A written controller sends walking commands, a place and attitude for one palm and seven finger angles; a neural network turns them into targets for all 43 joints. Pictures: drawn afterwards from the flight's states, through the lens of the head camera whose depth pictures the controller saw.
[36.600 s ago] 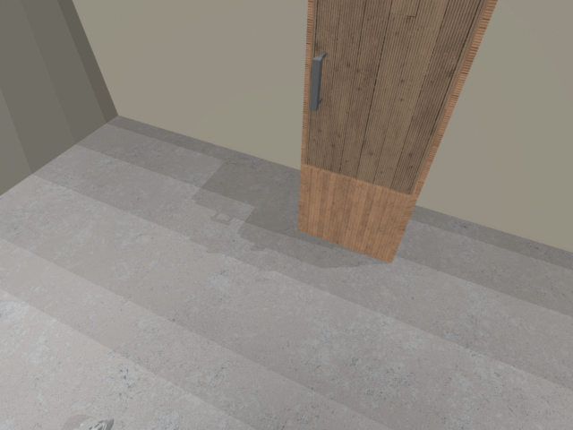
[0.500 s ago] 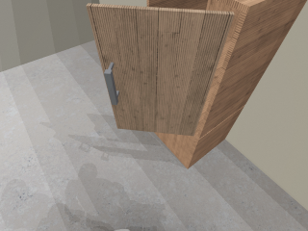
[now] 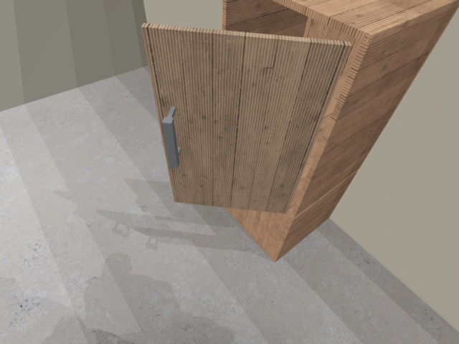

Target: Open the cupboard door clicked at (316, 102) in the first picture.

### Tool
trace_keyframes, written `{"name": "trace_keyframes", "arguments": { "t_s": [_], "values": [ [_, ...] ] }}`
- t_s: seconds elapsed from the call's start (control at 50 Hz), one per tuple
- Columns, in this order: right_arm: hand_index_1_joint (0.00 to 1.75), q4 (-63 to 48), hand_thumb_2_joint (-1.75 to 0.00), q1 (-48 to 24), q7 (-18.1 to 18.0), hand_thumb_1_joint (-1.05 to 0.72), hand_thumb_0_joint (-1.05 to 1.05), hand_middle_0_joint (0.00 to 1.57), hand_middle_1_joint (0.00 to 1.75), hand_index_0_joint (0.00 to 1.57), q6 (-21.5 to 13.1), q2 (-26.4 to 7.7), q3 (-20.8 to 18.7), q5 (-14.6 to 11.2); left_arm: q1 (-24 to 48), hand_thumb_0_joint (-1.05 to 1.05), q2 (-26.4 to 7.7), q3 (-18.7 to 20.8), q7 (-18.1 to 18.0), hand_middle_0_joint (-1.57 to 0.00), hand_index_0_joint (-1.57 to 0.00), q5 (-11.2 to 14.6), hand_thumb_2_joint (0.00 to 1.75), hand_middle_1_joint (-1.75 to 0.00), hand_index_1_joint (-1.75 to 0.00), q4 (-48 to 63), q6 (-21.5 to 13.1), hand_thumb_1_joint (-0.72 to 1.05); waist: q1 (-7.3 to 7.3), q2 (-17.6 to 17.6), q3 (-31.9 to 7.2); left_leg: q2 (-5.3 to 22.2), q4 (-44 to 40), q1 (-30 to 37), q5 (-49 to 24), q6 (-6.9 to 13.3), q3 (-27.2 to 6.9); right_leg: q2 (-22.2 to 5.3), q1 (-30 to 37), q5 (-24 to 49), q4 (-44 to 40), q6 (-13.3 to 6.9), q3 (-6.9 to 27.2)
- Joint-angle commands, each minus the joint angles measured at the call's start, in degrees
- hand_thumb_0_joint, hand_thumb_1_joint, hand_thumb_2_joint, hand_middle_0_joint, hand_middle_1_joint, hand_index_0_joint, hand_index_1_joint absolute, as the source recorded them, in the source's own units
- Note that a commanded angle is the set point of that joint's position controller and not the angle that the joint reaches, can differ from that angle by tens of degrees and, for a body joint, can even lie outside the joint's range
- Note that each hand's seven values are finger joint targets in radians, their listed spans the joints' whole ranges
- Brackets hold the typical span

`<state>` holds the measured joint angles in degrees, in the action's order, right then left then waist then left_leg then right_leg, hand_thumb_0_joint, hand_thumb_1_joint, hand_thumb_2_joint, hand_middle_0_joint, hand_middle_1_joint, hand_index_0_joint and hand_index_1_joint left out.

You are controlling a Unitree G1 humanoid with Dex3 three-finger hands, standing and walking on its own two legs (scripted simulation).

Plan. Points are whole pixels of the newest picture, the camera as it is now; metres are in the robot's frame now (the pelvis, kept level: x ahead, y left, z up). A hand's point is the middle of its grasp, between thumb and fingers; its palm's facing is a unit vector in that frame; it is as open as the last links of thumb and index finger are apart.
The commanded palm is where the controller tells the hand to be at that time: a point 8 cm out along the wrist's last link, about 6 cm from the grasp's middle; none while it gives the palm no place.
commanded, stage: come to a stop and stand still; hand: left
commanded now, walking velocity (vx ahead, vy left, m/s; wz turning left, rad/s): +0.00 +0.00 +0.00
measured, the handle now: (173, 138) +0.57 +0.18 -0.01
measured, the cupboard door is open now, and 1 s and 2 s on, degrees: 46 46 46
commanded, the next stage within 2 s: look again from close up in 0.04 s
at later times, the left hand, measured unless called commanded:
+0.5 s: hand out of the picture +0.01 +0.19 -0.17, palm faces +0.01 -0.97 -0.23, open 7.4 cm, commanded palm none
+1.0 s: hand out of the picture -0.04 +0.17 -0.19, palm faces +0.03 -0.98 -0.18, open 7.4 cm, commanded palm none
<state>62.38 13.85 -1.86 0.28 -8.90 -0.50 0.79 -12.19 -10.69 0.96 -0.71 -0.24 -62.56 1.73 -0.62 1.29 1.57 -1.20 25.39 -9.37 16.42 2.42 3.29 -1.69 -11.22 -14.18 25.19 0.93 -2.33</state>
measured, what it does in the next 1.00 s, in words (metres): stands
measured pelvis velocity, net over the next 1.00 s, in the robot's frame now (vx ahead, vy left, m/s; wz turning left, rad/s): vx -0.02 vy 0.00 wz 0.00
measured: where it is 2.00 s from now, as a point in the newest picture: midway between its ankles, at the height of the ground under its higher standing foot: outside the picture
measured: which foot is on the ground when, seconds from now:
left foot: down 0.00-1.00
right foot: down 0.00-1.00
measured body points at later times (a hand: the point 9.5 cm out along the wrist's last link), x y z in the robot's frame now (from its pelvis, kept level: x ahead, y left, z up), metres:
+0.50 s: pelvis -0.02 +0.00 +0.00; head -0.03 -0.01 +0.45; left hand +0.01 +0.24 -0.15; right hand +0.03 -0.24 -0.15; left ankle -0.03 +0.09 -0.74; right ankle -0.01 -0.13 -0.74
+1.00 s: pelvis -0.02 +0.00 -0.01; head -0.03 +0.01 +0.44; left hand -0.04 +0.22 -0.17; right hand -0.03 -0.24 -0.16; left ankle -0.03 +0.09 -0.74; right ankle -0.01 -0.13 -0.74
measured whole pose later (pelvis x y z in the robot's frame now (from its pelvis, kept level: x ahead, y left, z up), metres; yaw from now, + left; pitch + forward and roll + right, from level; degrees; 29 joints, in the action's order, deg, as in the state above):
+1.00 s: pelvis -0.02 +0.00 -0.01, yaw +0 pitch -2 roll -1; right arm 63.5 18.8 -0.2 0.1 -9.9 0.7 1.4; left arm -20.1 -9.2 -0.6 -1.8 -1.0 -63.0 -0.9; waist -0.6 0.2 0.5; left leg 0.0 32.6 -11.8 18.7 1.9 3.0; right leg -0.8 -12.6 -15.4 30.1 0.3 -2.7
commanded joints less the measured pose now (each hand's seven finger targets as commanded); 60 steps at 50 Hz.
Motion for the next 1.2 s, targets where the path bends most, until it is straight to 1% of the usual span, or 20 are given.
{"name": "trace_keyframes", "arguments": {
  "t_s": [0.0, 0.04, 0.06, 0.08, 0.1, 0.12, 0.14, 0.16, 0.28, 0.36, 0.72, 0.76, 0.86, 0.92, 0.94, 0.96, 1.0, 1.04, 1.1, 1.18],
  "values": [
    [0.3, -0.72, -0.9, 2.83, -0.41, -0.9, 0.0, 0.2, 0.3, 0.2, -1.26, -6.42, -1.02, -0.09, -1.82, 0.0, -4.76, 0.69, -0.54, -0.2, -0.2, -0.19, 0.9, -0.3, -0.3, 1.17, -1.82, 0.9, 0.43, -1.1, -0.25, 7.6, -7.57, -1.55, -11.29, -0.84, -6.24, -4.36, 2.3, 8.16, -4.64, -2.39, 4.68],
    [0.3, -0.12, -0.9, 3.38, -0.48, -0.9, 0.0, 0.2, 0.3, 0.2, -1.45, -6.3, -0.78, -0.06, -2.69, 0.0, -4.68, 0.59, -0.6, -0.2, -0.2, -0.1, 0.9, -0.3, -0.3, 0.5, -1.96, 0.9, 0.37, -1.57, -0.6, 7.43, -7.41, -0.52, -13.09, -0.95, -5.95, -4.5, 2.56, 9.21, -4.68, -2.37, 4.7],
    [0.3, -4.42, -0.9, -1.05, 0.25, -0.9, 0.0, 0.2, 0.3, 0.2, -2.05, -8.61, -1.0, -0.91, -8.0, 0.0, -4.54, -0.54, -3.39, -0.2, -0.2, -1.01, 0.9, -0.3, -0.3, -0.52, -2.75, 0.9, -0.95, -5.56, 2.94, 8.93, 1.67, -2.59, -18.5, -2.0, -3.64, -6.52, -1.74, 16.57, -2.04, -1.76, 5.57],
    [0.3, -6.16, -0.9, -1.28, 0.45, -0.9, 0.0, 0.2, 0.3, 0.2, -2.37, -9.87, -0.69, -0.5, -6.7, 0.0, -9.04, 0.01, -3.06, -0.2, -0.2, -1.07, 0.9, -0.3, -0.3, 0.76, -4.24, 0.9, 0.41, -6.01, 2.91, 6.56, 1.23, -3.82, -20.09, -2.14, -4.52, -7.48, -0.86, 27.59, 0.36, -2.97, 5.92],
    [0.3, -5.61, -0.9, 4.06, 0.31, -0.9, 0.0, 0.2, 0.3, 0.2, -3.11, -8.05, -1.19, -0.06, -6.47, 0.0, -8.22, 0.18, -2.8, -0.2, -0.2, -0.89, 0.9, -0.3, -0.3, 2.16, -4.48, 0.9, 1.71, -6.43, -5.34, 6.92, 0.64, -0.88, -24.09, -1.92, -5.47, -6.99, 3.19, 27.41, 4.52, -4.02, 5.57],
    [0.3, -5.25, -0.9, 5.51, -0.11, -0.9, 0.0, 0.2, 0.3, 0.2, -3.31, -8.19, -1.15, -0.08, -6.54, 0.0, -7.03, -0.04, -2.62, -0.2, -0.2, -0.64, 0.9, -0.3, -0.3, 2.36, -4.37, 0.9, 1.44, -5.61, -10.72, 8.09, 2.33, 1.78, -33.02, -1.28, -6.15, -6.15, 5.45, 26.23, 5.93, -3.88, 4.02],
    [0.3, -5.56, -0.9, 5.1, -0.39, -0.9, 0.0, 0.2, 0.3, 0.2, -3.05, -7.87, -1.23, -0.32, -6.88, 0.0, -6.12, -0.22, -2.53, -0.2, -0.2, -0.43, 0.9, -0.3, -0.3, 2.54, -4.23, 0.9, 1.2, -2.42, -11.21, 8.42, 2.74, 3.03, -34.45, -0.74, -6.31, -5.54, 5.1, 24.45, 5.56, -3.67, 3.4],
    [0.3, -5.86, -0.9, 4.95, -0.49, -0.9, 0.0, 0.2, 0.3, 0.2, -2.8, -8.36, -1.34, -0.35, -6.77, 0.0, -5.42, -0.29, -2.45, -0.2, -0.2, -0.4, 0.9, -0.3, -0.3, 2.59, -4.04, 0.9, 1.24, -0.34, -9.9, 8.46, 2.4, 2.64, -31.97, -0.44, -6.37, -5.35, 4.34, 22.08, 4.9, -3.5, 2.91],
    [0.3, -6.51, -0.9, 1.28, 0.12, -0.9, 0.0, 0.2, 0.3, 0.2, -2.16, -8.77, -1.29, -0.13, -4.74, 0.0, -6.1, -0.43, -1.66, -0.2, -0.2, -0.7, 0.9, -0.3, -0.3, 3.67, -3.03, 0.9, 0.67, -0.31, 2.79, 7.24, -4.17, -4.83, -10.16, 0.48, -7.28, -4.28, -0.7, 6.68, 0.23, -3.16, 4.6],
    [0.3, -6.05, -0.9, 0.94, 0.52, -0.9, 0.0, 0.2, 0.3, 0.2, -2.28, -9.6, -1.15, -0.07, -4.11, 0.0, -7.06, -0.39, -1.35, -0.2, -0.2, -0.63, 0.9, -0.3, -0.3, 4.28, -3.12, 0.9, 0.88, 0.13, 2.27, 6.61, -5.84, -4.92, -4.0, 0.32, -7.45, -4.18, -0.68, 3.17, -1.65, -3.06, 5.71],
    [0.3, -1.79, -0.9, 0.8, 0.88, -0.9, 0.0, 0.2, 0.3, 0.2, -2.45, -9.88, -0.4, -0.18, -3.81, 0.0, -8.16, -0.43, -1.07, -0.2, -0.2, -0.45, 0.9, -0.3, -0.3, 3.25, -3.46, 0.9, 0.5, -0.74, 1.0, 6.68, -7.61, -3.97, -5.07, -0.66, -6.68, -5.19, 1.48, 3.74, -5.17, -2.88, 5.99],
    [0.3, -0.52, -0.9, 2.57, 1.0, -0.9, 0.0, 0.2, 0.3, 0.2, -1.94, -7.39, 0.32, 0.05, -5.78, 0.0, -5.61, -0.95, -1.03, -0.2, -0.2, -0.48, 0.9, -0.3, -0.3, 2.11, -3.05, 0.9, 0.42, -0.96, 0.39, 6.16, -7.39, -4.23, 1.19, -0.99, -5.84, -5.15, 1.58, -2.64, -5.32, -2.72, 5.77],
    [0.3, -0.63, -0.9, 4.54, 1.24, -0.9, 0.0, 0.2, 0.3, 0.2, -0.98, -6.83, 0.05, 0.53, -8.35, 0.0, -6.14, 0.13, -0.61, -0.2, -0.2, -0.98, 0.9, -0.3, -0.3, 2.3, -2.41, 0.9, -0.11, 1.4, 7.21, 4.09, -3.77, -10.43, 12.54, -0.55, -4.33, -5.72, -3.29, -18.54, -6.81, -4.58, 9.06],
    [0.3, -1.01, -0.9, 5.91, 1.24, -0.9, 0.0, 0.2, 0.3, 0.2, -1.27, -5.14, 0.1, 0.42, -10.01, 0.0, -6.22, 0.72, -0.68, -0.2, -0.2, -0.77, 0.9, -0.3, -0.3, 2.46, -2.64, 0.9, 0.07, 4.12, 7.56, 2.55, 0.86, -10.44, 7.99, -0.76, -2.06, -7.7, -4.09, -19.22, -8.38, -6.11, 11.51],
    [0.3, -2.9, -0.9, -0.11, 1.49, -0.9, 0.0, 0.2, 0.3, 0.2, -1.48, -6.57, 0.64, 0.97, -14.14, 0.0, -6.16, -0.18, -3.08, -0.2, -0.2, -1.47, 0.9, -0.3, -0.3, -0.85, -4.51, 0.9, -1.77, -1.17, 10.3, 2.6, 8.62, -8.36, 2.56, -2.24, -2.89, -8.72, -8.77, 1.52, -5.99, -5.32, 14.76],
    [0.3, -4.91, -0.9, 4.67, 1.56, -0.9, 0.0, 0.2, 0.3, 0.2, -1.52, -2.62, 0.71, 0.53, -10.01, 0.0, -9.02, 0.18, -2.77, -0.2, -0.2, -1.14, 0.9, -0.3, -0.3, 2.35, -4.82, 0.9, 2.24, -3.24, 5.12, 3.08, 7.46, -6.43, 5.8, -1.9, -2.43, -11.13, -8.81, -4.63, -6.19, -7.41, 13.6],
    [0.3, -4.16, -0.9, 8.97, 1.67, -0.9, 0.0, 0.2, 0.3, 0.2, -2.25, -3.63, 0.82, 0.53, -6.9, 0.0, -6.64, 0.34, -2.16, -0.2, -0.2, -1.0, 0.9, -0.3, -0.3, 3.65, -4.51, 0.9, 2.51, -7.98, 2.26, 5.56, 1.13, -4.73, -1.67, -1.22, -5.61, -5.55, -7.7, -6.53, 1.54, -5.98, 6.14],
    [0.3, -4.54, -0.9, 8.22, 0.71, -0.9, 0.0, 0.2, 0.3, 0.2, -2.95, -5.47, 0.81, 0.14, -9.39, 0.0, -2.51, -0.79, -2.05, -0.2, -0.2, -0.76, 0.9, -0.3, -0.3, 2.01, -3.85, 0.9, 0.68, -11.8, 2.32, 10.51, -3.83, -7.64, -14.64, 1.44, -11.3, -1.07, -2.76, -3.14, 5.3, -3.52, 0.94],
    [0.3, -4.52, -0.9, 8.07, -0.2, -0.9, 0.0, 0.2, 0.3, 0.2, -3.35, -5.56, 0.69, -0.22, -10.75, 0.0, -1.45, -1.12, -2.08, -0.2, -0.2, -0.37, 0.9, -0.3, -0.3, 0.53, -3.84, 0.9, 0.34, -2.75, 1.22, 9.21, -1.34, -5.03, -25.94, 1.02, -8.59, -2.37, 0.7, 6.87, 3.81, -3.32, 2.22],
    [0.3, -3.39, -0.9, 7.77, -0.56, -0.9, 0.0, 0.2, 0.3, 0.2, -2.9, -5.66, 0.01, -0.23, -9.87, 0.0, -1.61, -0.63, -2.03, -0.2, -0.2, -0.45, 0.9, -0.3, -0.3, 1.32, -2.84, 0.9, 0.57, -2.29, 2.47, 9.6, -3.63, -3.52, -22.15, 1.23, -8.58, -2.64, -1.02, 5.88, 3.73, -2.49, 2.18]
  ]
}}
